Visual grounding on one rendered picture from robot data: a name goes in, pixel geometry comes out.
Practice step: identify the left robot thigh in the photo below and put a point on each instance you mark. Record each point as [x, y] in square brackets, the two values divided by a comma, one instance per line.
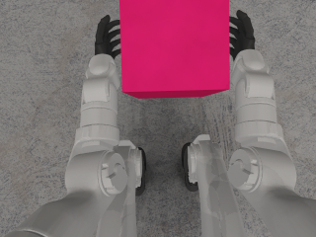
[119, 220]

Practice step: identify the carton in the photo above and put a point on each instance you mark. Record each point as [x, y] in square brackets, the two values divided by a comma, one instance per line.
[174, 48]

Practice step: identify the left robot forearm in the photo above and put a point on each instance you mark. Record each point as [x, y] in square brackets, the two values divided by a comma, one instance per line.
[98, 129]

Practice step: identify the right robot forearm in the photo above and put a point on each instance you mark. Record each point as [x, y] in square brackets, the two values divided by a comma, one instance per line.
[255, 103]

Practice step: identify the left robot shin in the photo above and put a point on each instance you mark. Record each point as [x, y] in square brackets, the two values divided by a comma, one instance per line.
[126, 142]

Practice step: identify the left robot hand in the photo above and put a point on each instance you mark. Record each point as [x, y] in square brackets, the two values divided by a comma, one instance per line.
[103, 43]

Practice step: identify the right robot hand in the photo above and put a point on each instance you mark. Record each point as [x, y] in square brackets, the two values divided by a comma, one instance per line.
[244, 35]

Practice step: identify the robot left upper arm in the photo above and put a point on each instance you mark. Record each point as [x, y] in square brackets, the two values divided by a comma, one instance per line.
[92, 182]

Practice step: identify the robot right upper arm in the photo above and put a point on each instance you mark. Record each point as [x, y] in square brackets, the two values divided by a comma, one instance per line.
[266, 178]

